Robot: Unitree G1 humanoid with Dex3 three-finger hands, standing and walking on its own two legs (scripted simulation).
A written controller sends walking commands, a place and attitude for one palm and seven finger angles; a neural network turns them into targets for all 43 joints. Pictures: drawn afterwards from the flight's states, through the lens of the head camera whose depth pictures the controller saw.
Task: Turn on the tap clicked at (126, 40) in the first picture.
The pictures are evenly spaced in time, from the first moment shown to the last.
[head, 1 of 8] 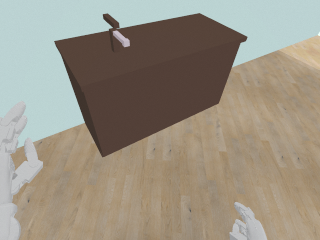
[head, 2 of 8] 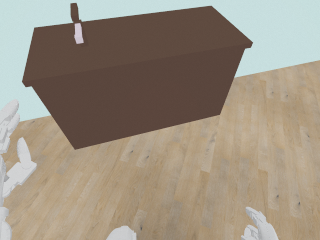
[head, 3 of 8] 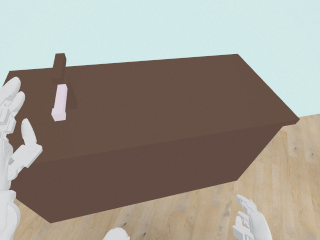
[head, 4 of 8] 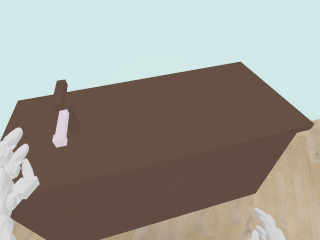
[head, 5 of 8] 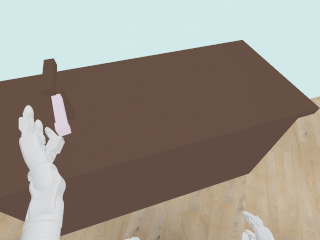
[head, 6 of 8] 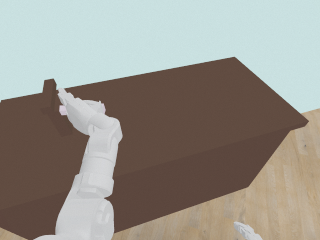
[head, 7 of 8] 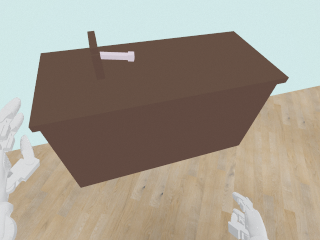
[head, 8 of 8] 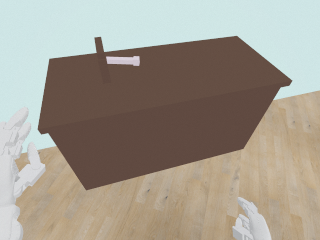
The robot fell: no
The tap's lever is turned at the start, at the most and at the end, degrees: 0 73 73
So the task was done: yes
